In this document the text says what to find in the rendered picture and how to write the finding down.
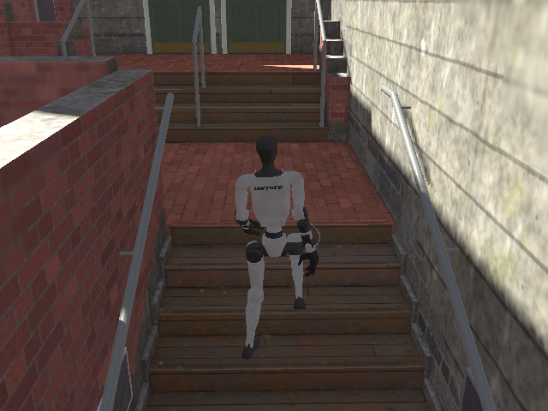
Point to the left robot upper arm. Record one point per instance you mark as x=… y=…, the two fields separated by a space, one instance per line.
x=241 y=194

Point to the right robot upper arm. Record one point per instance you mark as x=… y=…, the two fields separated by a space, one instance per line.
x=298 y=194

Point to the robot head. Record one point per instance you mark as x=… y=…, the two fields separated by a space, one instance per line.
x=266 y=147

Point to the robot right hand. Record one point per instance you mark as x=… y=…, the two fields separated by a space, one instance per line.
x=314 y=259

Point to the left robot forearm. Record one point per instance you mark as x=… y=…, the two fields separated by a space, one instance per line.
x=244 y=224

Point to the right robot forearm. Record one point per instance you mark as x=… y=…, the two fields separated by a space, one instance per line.
x=306 y=233

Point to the robot left hand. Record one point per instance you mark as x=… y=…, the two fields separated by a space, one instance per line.
x=256 y=225

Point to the robot left foot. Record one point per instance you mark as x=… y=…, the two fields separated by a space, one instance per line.
x=247 y=351

